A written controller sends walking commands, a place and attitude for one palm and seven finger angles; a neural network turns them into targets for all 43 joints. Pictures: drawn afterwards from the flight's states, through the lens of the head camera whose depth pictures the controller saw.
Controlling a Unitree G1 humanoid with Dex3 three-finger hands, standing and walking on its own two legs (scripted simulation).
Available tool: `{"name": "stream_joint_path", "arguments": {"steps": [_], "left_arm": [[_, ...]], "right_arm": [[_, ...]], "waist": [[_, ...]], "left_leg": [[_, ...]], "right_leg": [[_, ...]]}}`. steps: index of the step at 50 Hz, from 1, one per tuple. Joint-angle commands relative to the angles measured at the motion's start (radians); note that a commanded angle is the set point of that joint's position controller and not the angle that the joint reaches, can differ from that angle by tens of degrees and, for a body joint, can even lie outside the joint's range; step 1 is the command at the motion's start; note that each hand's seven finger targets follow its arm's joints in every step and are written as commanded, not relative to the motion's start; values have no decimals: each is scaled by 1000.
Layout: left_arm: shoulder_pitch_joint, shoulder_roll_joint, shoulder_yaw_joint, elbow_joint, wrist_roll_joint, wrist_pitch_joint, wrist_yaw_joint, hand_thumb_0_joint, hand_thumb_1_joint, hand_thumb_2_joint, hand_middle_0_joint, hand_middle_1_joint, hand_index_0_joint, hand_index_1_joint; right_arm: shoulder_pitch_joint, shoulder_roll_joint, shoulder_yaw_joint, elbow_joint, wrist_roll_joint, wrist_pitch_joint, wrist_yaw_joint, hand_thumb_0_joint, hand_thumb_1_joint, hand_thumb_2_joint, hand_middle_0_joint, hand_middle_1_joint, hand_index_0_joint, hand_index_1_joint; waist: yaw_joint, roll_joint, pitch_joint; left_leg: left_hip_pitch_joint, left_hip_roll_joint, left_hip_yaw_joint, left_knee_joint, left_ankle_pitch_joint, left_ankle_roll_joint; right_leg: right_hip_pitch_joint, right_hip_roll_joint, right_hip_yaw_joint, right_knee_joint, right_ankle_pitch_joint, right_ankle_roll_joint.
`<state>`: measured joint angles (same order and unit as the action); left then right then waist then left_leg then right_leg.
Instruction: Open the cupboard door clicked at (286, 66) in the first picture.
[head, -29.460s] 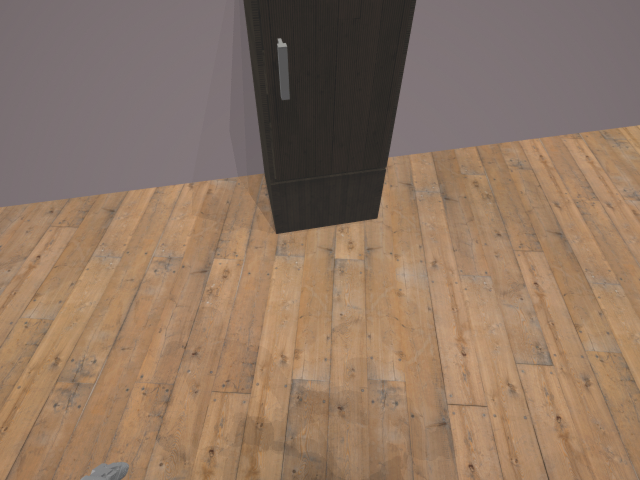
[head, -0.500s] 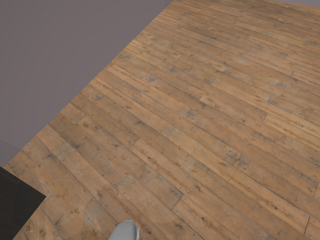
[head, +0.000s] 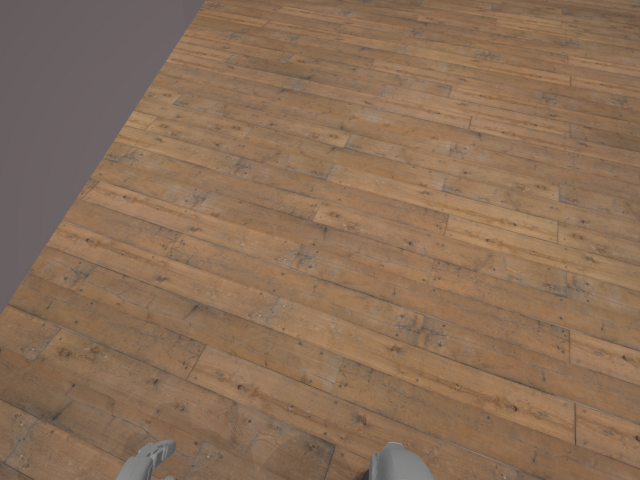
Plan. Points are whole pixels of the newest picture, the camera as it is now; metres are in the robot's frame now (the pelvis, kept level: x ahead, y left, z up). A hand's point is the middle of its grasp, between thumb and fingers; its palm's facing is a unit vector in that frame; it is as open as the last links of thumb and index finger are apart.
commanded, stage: walk to a spot facing it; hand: left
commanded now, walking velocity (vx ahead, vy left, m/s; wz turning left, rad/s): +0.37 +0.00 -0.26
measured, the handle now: out of the picture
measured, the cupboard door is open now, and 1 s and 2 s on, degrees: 44 44 44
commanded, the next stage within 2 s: turn to face it in 0.62 s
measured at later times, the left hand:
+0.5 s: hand (242, 422) +0.22 +0.13 -0.18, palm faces +0.03 -0.98 -0.19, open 7.2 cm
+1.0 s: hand (271, 250) +0.54 +0.12 -0.17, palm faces +0.01 -0.97 -0.26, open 7.3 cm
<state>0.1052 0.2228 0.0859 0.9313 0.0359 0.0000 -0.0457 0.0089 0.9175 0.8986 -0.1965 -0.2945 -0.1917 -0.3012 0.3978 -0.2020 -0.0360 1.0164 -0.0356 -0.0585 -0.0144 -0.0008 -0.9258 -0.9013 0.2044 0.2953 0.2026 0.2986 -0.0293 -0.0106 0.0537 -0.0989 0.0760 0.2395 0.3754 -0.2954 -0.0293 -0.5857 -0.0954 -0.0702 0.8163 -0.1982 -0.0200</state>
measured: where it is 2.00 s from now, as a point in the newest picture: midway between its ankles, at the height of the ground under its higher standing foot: (359, 361)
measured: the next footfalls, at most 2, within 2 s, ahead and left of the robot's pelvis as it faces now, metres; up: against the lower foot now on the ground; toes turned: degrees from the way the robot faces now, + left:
right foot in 0.10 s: +0.17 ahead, -0.12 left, +0.00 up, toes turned -9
left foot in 0.58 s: +0.44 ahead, +0.06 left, +0.00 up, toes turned +4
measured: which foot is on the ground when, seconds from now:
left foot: down 0.00-0.10, up 0.12-0.56, down 0.58-0.94, up 0.96-1.00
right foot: up 0.00-0.08, down 0.10-0.58, up 0.60-0.92, down 0.94-1.00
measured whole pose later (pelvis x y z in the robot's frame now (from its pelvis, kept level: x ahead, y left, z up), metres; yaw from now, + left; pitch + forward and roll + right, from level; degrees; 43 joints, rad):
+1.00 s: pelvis +0.45 -0.08 -0.01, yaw +1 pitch +1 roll +2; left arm 0.15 0.19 0.05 0.99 0.02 -0.05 0.01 0.01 0.94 0.90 -0.20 -0.30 -0.20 -0.30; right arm 0.39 -0.16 -0.04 1.12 -0.01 0.02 0.00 0.01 -0.92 -0.90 0.20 0.30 0.20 0.30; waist -0.04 0.02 0.06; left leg -0.30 0.03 0.07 0.77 -0.50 -0.02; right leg -0.38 -0.10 -0.13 0.64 -0.27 -0.01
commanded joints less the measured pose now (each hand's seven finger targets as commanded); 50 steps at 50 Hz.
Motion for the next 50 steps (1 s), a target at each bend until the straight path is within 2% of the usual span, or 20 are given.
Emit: {"name": "stream_joint_path", "arguments": {"steps": [1,3,4,5,6,9,12,17,24,27,28,29,30,33,38,45,46,48,49,50], "left_arm": [[-61,3,-15,-71,-3,-16,-8,0,900,900,-200,-300,-200,-300],[87,44,-6,-20,-3,-29,0,0,900,900,-200,-300,-200,-300],[261,112,11,36,-1,-43,10,0,900,900,-200,-300,-200,-300],[428,240,50,82,-5,-51,30,0,900,900,-200,-300,-200,-300],[430,270,49,91,-28,-52,39,0,900,900,-200,-300,-200,-300],[230,119,6,49,-29,-56,58,0,900,900,-200,-300,-200,-300],[161,64,-13,54,-19,-77,54,0,900,900,-200,-300,-200,-300],[215,38,-14,82,-19,-96,50,0,900,900,-200,-300,-200,-300],[297,84,-20,142,-17,-96,58,0,900,900,-200,-300,-200,-300],[278,87,-19,149,-19,-93,61,0,900,900,-200,-300,-200,-300],[292,66,-20,129,-27,-89,56,0,900,900,-200,-300,-200,-300],[334,13,-31,107,-38,-92,44,0,900,900,-200,-300,-200,-300],[252,37,-29,77,-28,-98,50,0,900,900,-200,-300,-200,-300],[194,6,-20,87,-10,-69,34,0,900,900,-200,-300,-200,-300],[249,-73,-36,100,-7,-26,32,0,900,900,-200,-300,-200,-300],[219,22,-20,77,-12,-31,45,0,900,900,-200,-300,-200,-300],[250,77,-6,79,-11,-39,53,0,900,900,-200,-300,-200,-300],[339,201,18,85,-12,-42,68,0,900,900,-200,-300,-200,-300],[308,182,16,76,-15,-48,76,0,900,900,-200,-300,-200,-300],[261,150,7,61,-15,-41,81,0,900,900,-200,-300,-200,-300]], "right_arm": [[66,-131,-20,-19,-10,-5,2,0,-900,-900,200,300,200,300],[53,-140,-16,-7,-3,1,4,0,-900,-900,200,300,200,300],[31,-126,-11,-13,11,-2,13,0,-900,-900,200,300,200,300],[45,-59,0,-46,30,-10,15,0,-900,-900,200,300,200,300],[-32,-89,-12,-67,29,-12,8,0,-900,-900,200,300,200,300],[-108,-58,-19,-39,18,2,4,0,-900,-900,200,300,200,300],[2,4,-16,20,9,34,15,0,-900,-900,200,300,200,300],[-118,10,-26,-29,11,33,33,0,-900,-900,200,300,200,300],[-317,-16,-21,-89,16,11,45,0,-900,-900,200,300,200,300],[-102,-65,-32,-14,6,1,25,0,-900,-900,200,300,200,300],[63,-147,-49,21,-8,-5,12,0,-900,-900,200,300,200,300],[176,-245,-69,45,-14,-5,3,0,-900,-900,200,300,200,300],[172,-235,-61,46,4,7,2,0,-900,-900,200,300,200,300],[-41,-102,-26,-16,2,-13,-10,0,-900,-900,200,300,200,300],[-84,-72,-8,1,12,-19,-9,0,-900,-900,200,300,200,300],[-79,-88,-22,15,19,28,-3,0,-900,-900,200,300,200,300],[-76,-65,-20,5,22,34,2,0,-900,-900,200,300,200,300],[-73,-7,-20,-26,22,48,8,0,-900,-900,200,300,200,300],[-87,-39,-27,-27,22,56,3,0,-900,-900,200,300,200,300],[-107,-49,-32,-23,27,60,4,0,-900,-900,200,300,200,300]], "waist": [[4,105,23],[85,66,-60],[166,-16,-151],[216,-308,-296],[210,-300,-289],[93,-67,-89],[2,-105,-45],[9,-74,14],[39,-67,57],[-71,-34,-34],[-129,102,-159],[-128,310,-276],[-125,172,-246],[-24,114,-29],[55,105,-19],[74,91,-33],[90,-7,-59],[129,-294,-138],[121,-378,-162],[104,-304,-148]], "left_leg": [[-71,260,-113,-132,217,123],[-87,214,-58,90,423,85],[-245,153,-4,330,413,45],[-529,2,35,699,-149,-8],[-650,-11,-111,906,-330,-3],[-583,95,-219,869,-96,-10],[-448,78,-178,697,-17,-22],[-510,71,-172,524,113,-18],[-446,8,-126,301,85,31],[-71,-61,-90,162,135,68],[201,95,-289,132,199,140],[393,377,-656,35,294,274],[274,406,-675,-34,278,290],[-57,319,-491,-140,81,201],[-228,195,-198,-153,324,166],[-307,99,-253,30,150,107],[-388,41,-210,121,22,64],[-492,-77,-134,568,-372,2],[-517,-31,-203,731,-365,-5],[-530,-11,-222,809,-310,-9]], "right_leg": [[179,38,-49,-136,-20,-18],[428,91,-85,-248,-19,-49],[719,22,19,-285,-64,-97],[1002,-285,467,-397,-69,-213],[981,-362,620,-488,96,-262],[623,-244,315,-500,312,-210],[445,-149,144,-579,261,-163],[471,-143,131,-622,199,-174],[597,-170,119,-548,469,-149],[485,-108,47,-245,668,-94],[290,-31,2,9,441,-45],[60,116,-45,383,-244,-15],[27,106,53,517,-364,-37],[-45,-3,104,545,-162,-10],[151,-27,29,147,-69,29],[441,31,-50,-279,74,55],[550,-73,52,-328,140,32],[648,-416,321,-468,372,-133],[626,-417,343,-471,458,-171],[612,-386,263,-456,459,-169]]}}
